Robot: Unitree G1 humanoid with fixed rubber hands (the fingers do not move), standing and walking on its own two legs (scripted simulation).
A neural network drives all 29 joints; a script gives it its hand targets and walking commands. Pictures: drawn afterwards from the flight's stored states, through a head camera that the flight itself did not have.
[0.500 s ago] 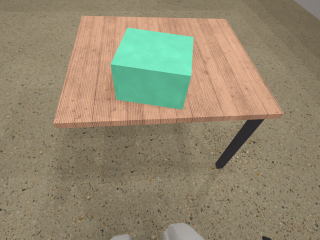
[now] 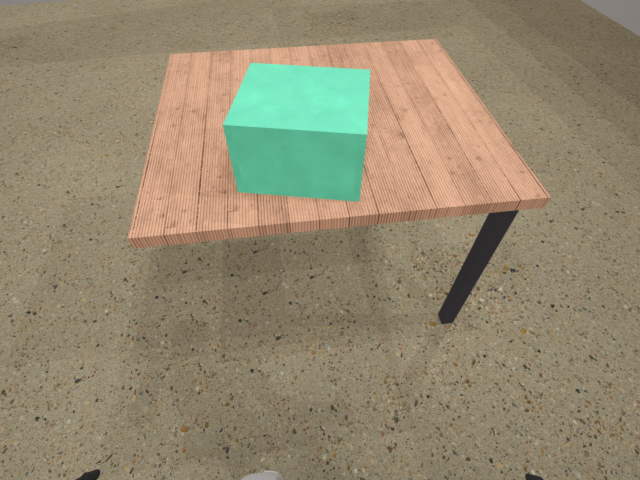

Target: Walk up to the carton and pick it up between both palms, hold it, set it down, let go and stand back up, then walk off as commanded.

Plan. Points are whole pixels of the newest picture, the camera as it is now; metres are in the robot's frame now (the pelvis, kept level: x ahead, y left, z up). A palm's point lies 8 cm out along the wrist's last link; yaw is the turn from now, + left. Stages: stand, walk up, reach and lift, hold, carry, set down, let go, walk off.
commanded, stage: walk off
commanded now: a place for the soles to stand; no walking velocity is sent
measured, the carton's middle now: (304, 130) +0.79 +0.02 -0.03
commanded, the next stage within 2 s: stand in 0.40 s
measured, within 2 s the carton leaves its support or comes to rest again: neither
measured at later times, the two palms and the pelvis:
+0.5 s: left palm out of the picture +0.09 +0.29 -0.10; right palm out of the picture +0.11 -0.29 -0.10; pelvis +0.02 +0.00 +0.01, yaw -1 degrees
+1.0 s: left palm out of the picture +0.15 +0.27 -0.09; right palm (572, 479) +0.14 -0.32 -0.10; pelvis +0.05 -0.03 +0.02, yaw -2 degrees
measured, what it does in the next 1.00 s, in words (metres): shifts its weight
